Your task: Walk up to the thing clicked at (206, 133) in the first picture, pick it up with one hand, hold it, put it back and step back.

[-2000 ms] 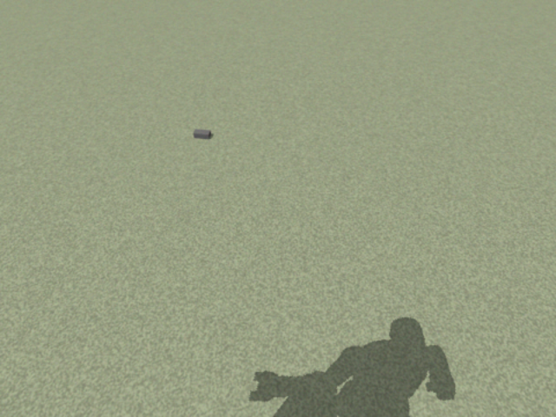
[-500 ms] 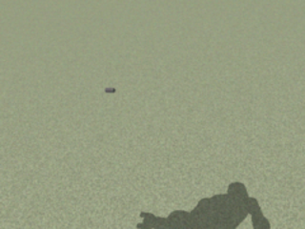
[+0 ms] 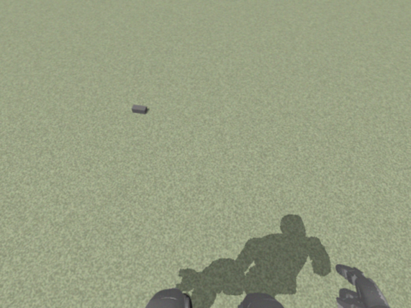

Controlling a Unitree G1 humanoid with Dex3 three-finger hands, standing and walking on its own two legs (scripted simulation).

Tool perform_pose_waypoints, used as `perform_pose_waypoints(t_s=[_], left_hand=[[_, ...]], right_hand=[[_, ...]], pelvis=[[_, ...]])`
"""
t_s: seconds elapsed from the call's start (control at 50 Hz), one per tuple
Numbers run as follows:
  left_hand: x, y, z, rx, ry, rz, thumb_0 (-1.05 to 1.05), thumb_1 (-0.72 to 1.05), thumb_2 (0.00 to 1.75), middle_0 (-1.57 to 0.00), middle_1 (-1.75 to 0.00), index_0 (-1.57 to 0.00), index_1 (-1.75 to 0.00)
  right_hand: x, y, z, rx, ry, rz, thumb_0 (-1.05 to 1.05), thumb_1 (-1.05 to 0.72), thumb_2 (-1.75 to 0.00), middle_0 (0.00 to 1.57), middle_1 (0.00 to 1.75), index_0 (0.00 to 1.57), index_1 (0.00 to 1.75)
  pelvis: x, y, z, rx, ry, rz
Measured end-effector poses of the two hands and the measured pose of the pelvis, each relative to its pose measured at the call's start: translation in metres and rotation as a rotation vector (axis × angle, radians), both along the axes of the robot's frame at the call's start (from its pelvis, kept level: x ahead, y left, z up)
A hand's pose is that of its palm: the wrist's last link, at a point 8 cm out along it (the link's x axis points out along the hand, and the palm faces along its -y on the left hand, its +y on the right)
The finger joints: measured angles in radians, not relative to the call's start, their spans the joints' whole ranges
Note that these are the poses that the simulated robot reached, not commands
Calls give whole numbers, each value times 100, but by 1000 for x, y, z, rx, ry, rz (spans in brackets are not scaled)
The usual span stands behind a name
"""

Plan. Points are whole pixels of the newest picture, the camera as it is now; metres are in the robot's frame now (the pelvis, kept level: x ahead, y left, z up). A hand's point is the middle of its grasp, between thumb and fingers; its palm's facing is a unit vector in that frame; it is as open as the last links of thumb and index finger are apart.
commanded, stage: walk up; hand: left
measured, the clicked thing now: (139, 109) +1.31 +0.45 -0.75
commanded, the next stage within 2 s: none
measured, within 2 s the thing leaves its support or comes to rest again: neither
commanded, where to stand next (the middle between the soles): +0.87 +0.17 m, yaw -4 degrees
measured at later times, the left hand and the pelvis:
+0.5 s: hand (106, 220) +0.30 +0.25 -0.11, palm faces +0.02 -0.90 -0.44, open 7.4 cm; pelvis +0.24 -0.03 +0.00, yaw -1 degrees
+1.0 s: hand (90, 155) +0.51 +0.36 -0.14, palm faces -0.05 -0.93 -0.36, open 7.4 cm; pelvis +0.45 +0.08 +0.01, yaw -1 degrees
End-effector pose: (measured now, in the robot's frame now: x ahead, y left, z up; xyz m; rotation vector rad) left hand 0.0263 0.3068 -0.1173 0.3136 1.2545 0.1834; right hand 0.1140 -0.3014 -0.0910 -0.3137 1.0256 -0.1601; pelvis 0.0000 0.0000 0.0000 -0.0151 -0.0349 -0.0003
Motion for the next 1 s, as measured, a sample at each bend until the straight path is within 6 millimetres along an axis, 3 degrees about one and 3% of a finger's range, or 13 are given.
perform_pose_waypoints(t_s=[0.08,0.16,0.3,0.38,0.5,0.6,0.7,0.84,0.9,1.0], left_hand=[[73,6,17,6,-105,-38,1,90,90,-21,-30,-20,-30],[137,7,29,29,-170,-72,1,91,90,-21,-30,-20,-30],[231,-5,34,95,-206,-114,1,91,90,-21,-30,-20,-30],[257,-13,37,122,-239,-70,1,91,90,-21,-30,-20,-30],[259,-14,51,117,-162,-8,1,90,90,-21,-30,-20,-30],[268,-1,50,108,-83,11,1,90,90,-21,-30,-20,-30],[296,27,37,93,-52,26,1,90,90,-21,-30,-20,-30],[364,80,-2,70,-11,22,1,90,90,-21,-30,-20,-30],[406,87,-2,49,-17,-12,1,91,90,-21,-30,-20,-30],[477,95,11,25,-96,-49,1,91,90,-21,-30,-20,-30]], right_hand=[[17,0,8,-2,6,-34,1,-91,-90,21,30,21,30],[33,-9,4,-2,37,-50,1,-90,-90,21,30,21,30],[82,-38,-34,25,83,-81,1,-90,-90,21,30,21,30],[124,-43,-51,38,134,-50,1,-91,-90,20,30,20,30],[195,-33,-32,64,114,1,1,-91,-90,20,30,20,30],[242,-27,-16,43,107,14,1,-91,-90,20,30,20,30],[292,-12,-7,-3,130,39,1,-91,-90,20,30,20,30],[375,33,0,-67,39,41,1,-91,-90,20,30,20,30],[391,51,9,-57,3,-3,1,-91,-90,20,30,20,30],[402,71,15,-44,33,-37,1,-91,-90,21,30,21,30]], pelvis=[[43,1,9,14,-15,-5],[84,-2,9,36,-28,-19],[163,-21,-13,59,-27,-23],[199,-29,-18,24,-37,-5],[244,-25,4,27,-32,-10],[282,-14,11,12,-16,-11],[325,8,6,-15,-4,7],[390,54,-13,2,-7,1],[413,68,-6,-14,-9,-7],[449,82,6,7,-11,-9]])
